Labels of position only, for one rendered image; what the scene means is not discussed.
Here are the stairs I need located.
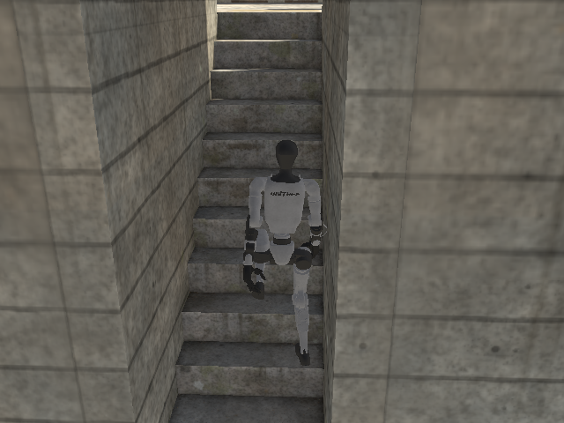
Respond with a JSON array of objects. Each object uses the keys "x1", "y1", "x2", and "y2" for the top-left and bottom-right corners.
[{"x1": 169, "y1": 12, "x2": 324, "y2": 423}]

